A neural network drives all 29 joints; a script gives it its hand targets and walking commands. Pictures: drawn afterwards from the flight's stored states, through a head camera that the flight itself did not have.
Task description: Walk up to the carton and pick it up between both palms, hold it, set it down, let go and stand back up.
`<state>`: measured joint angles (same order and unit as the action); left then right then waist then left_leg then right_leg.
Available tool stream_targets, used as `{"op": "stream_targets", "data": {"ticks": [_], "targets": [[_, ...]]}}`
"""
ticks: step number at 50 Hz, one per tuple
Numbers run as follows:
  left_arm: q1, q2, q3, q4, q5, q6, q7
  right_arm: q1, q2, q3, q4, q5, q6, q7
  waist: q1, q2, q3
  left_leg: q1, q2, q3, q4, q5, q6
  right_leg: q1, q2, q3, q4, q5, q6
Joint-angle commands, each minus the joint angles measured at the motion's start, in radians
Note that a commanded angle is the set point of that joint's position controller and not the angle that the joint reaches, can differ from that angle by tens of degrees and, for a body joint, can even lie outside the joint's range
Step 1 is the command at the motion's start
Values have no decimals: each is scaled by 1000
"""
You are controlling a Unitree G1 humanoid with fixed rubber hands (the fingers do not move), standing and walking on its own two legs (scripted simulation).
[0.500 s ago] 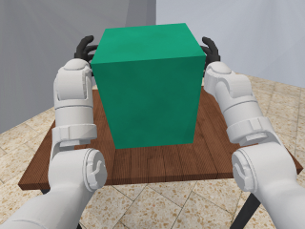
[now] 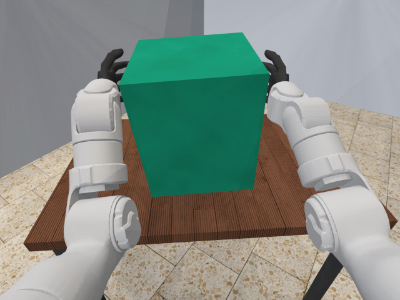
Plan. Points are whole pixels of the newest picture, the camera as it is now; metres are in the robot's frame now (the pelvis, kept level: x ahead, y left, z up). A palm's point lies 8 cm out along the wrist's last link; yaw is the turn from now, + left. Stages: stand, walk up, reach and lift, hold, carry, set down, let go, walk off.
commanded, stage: hold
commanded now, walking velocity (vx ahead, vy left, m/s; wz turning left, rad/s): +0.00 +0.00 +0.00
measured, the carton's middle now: (196, 115) +0.39 +0.00 +0.24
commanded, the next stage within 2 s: none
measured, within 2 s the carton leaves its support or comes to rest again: neither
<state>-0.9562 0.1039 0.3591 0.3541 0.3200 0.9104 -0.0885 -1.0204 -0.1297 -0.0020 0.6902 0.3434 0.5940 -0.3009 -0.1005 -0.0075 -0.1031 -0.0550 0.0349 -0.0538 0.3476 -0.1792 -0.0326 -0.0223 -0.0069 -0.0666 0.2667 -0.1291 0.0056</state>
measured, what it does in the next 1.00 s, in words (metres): stands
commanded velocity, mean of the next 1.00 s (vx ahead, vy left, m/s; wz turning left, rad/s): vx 0.00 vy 0.00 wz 0.00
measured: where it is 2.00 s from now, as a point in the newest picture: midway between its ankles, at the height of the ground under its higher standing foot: outside the picture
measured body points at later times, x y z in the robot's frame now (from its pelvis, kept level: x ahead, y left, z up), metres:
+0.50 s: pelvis +0.00 +0.00 +0.00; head -0.09 +0.01 +0.44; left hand +0.39 +0.16 +0.31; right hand +0.38 -0.15 +0.29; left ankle +0.02 +0.14 -0.75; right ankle +0.02 -0.12 -0.75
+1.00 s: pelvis +0.00 +0.00 +0.00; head -0.09 +0.01 +0.44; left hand +0.38 +0.16 +0.31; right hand +0.38 -0.15 +0.29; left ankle +0.02 +0.14 -0.75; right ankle +0.02 -0.12 -0.75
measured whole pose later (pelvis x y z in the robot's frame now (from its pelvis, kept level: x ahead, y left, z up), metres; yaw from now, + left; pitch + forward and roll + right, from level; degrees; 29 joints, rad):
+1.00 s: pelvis +0.00 +0.00 +0.00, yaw +0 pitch -6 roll -1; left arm -0.97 0.10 0.36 0.37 0.32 0.90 -0.09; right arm -1.02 -0.13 -0.01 0.69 0.34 0.60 -0.30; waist -0.10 -0.01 -0.11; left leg -0.06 0.03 -0.06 0.34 -0.17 -0.03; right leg -0.03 0.00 -0.04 0.27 -0.13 0.00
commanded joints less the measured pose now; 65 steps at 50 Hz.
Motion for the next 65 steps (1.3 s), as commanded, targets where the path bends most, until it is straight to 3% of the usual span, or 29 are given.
{"op": "stream_targets", "data": {"ticks": [1, 6, 16, 21, 33, 40, 43, 46, 50, 55, 62, 65], "targets": [[-646, -616, -354, -98, -194, -89, -139, -770, 623, 234, -278, 144, -14, 141, -7, 46, -257, -98, -91, 55, -71, 147, -11, 229, 97, 19, 16, 129, 25], [-639, -607, -342, -54, -188, -91, -140, -781, 611, 217, -257, 138, -15, 142, -6, 41, -237, -123, -91, 53, -81, 95, -2, 216, 89, 23, 10, 95, 26], [-641, -601, -333, -69, -187, -95, -145, -767, 626, 227, -257, 148, -8, 133, -4, 36, -253, -106, -97, 56, -70, 129, -6, 224, 86, 29, 11, 135, 36], [-619, -600, -340, -86, -192, -89, -143, -779, 627, 252, -315, 172, -8, 123, -4, 35, -284, -70, -100, 54, -47, 199, -11, 231, 93, 30, 11, 191, 34], [-622, -618, -365, -113, -194, -85, -134, -755, 608, 242, -298, 169, -6, 128, -18, 57, -266, -69, -91, 48, -52, 195, -23, 224, 94, 31, 11, 173, 26], [-646, -616, -353, -93, -186, -88, -138, -768, 615, 232, -263, 153, -6, 141, -1, 51, -241, -110, -87, 54, -77, 107, -12, 207, 92, 29, 12, 102, 26], [-635, -620, -357, -93, -191, -89, -135, -769, 609, 225, -279, 153, -10, 138, -11, 58, -262, -90, -89, 52, -70, 140, -16, 211, 93, 30, 13, 132, 26], [-631, -611, -346, -87, -188, -92, -134, -785, 615, 237, -299, 157, -13, 136, 2, 39, -276, -82, -94, 54, -62, 151, -12, 221, 91, 31, 10, 142, 32], [-632, -614, -332, -55, -183, -92, -140, -786, 618, 226, -282, 146, -8, 136, -3, 30, -241, -104, -91, 55, -76, 102, -3, 206, 88, 34, 5, 106, 29], [-612, -612, -348, -77, -194, -89, -139, -773, 611, 237, -301, 160, -10, 128, -9, 36, -270, -70, -95, 54, -53, 184, -15, 218, 92, 36, 10, 177, 33], [-629, -614, -351, -87, -187, -85, -144, -771, 614, 231, -295, 162, -4, 128, -17, 49, -244, -82, -90, 53, -60, 147, -16, 209, 90, 38, 6, 146, 28], [-635, -618, -355, -95, -193, -90, -138, -774, 622, 236, -298, 160, -7, 132, -6, 48, -257, -81, -90, 51, -60, 153, -16, 205, 91, 38, 6, 145, 26]]}}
